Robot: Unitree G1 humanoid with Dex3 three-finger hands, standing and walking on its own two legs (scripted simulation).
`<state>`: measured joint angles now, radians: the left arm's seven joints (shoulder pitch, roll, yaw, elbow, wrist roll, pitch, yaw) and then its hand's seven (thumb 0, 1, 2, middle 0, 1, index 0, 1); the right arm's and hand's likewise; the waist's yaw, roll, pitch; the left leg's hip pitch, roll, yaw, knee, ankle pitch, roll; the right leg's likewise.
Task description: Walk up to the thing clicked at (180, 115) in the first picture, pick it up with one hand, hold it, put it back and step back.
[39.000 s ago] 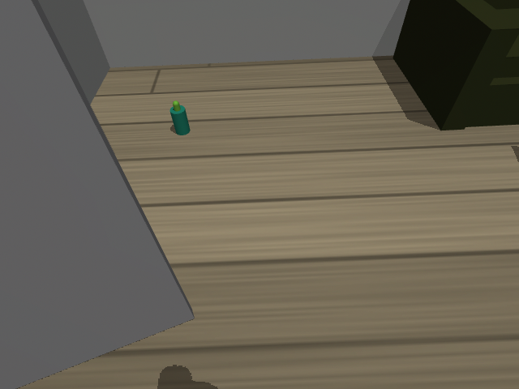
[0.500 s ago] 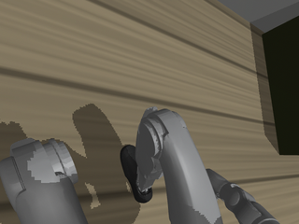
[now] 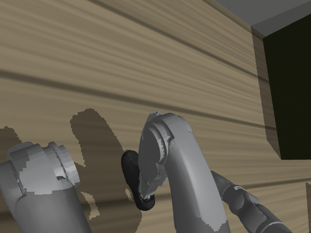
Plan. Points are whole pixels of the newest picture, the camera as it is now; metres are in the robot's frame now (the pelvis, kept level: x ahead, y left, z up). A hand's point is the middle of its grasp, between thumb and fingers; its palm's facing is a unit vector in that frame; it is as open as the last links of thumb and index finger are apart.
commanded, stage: open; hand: left
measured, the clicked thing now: out of the picture +0.45 +0.30 -0.18
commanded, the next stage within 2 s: withdraw in 0.24 s
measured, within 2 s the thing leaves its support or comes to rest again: rests again in 0.34 s
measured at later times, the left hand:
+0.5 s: hand out of the picture +0.44 +0.32 -0.17, palm faces +0.47 -0.88 +0.02, open 17.4 cm
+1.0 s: hand out of the picture +0.40 +0.41 -0.06, palm faces +0.41 -0.88 -0.25, open 17.4 cm
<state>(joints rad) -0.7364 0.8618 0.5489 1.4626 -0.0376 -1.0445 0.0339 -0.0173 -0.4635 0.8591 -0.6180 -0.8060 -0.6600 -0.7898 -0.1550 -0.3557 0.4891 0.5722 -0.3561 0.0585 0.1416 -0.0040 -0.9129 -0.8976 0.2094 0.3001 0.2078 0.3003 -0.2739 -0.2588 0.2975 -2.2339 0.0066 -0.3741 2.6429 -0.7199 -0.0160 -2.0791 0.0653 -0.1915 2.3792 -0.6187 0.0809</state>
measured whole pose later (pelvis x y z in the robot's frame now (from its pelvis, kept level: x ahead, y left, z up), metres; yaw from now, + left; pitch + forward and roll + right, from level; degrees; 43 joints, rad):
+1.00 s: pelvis +0.00 +0.00 +0.04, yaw +4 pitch +25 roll -14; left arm -0.69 0.84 0.56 1.13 0.10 -0.52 -0.13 -0.01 -0.54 0.06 -0.06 -0.05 -0.07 -0.05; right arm 0.01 -0.30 0.24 0.57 -0.13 0.16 0.10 0.00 -0.91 -0.91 0.21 0.30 0.21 0.30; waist -0.18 -0.10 0.04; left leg -2.25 0.03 -0.23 2.46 -0.68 0.02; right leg -2.12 0.02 -0.11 2.29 -0.63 0.04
